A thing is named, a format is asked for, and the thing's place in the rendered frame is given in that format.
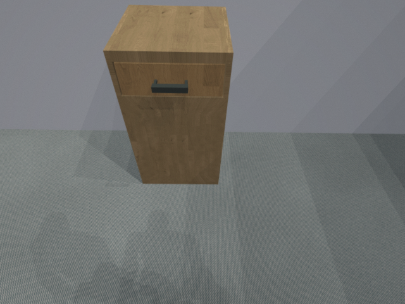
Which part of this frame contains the drawer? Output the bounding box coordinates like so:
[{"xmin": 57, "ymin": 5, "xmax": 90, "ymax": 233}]
[{"xmin": 114, "ymin": 62, "xmax": 225, "ymax": 96}]

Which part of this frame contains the handle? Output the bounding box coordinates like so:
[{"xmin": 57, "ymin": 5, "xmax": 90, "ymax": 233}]
[{"xmin": 151, "ymin": 79, "xmax": 188, "ymax": 93}]

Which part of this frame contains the cabinet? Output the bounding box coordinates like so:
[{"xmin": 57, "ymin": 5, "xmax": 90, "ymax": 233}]
[{"xmin": 103, "ymin": 5, "xmax": 234, "ymax": 184}]

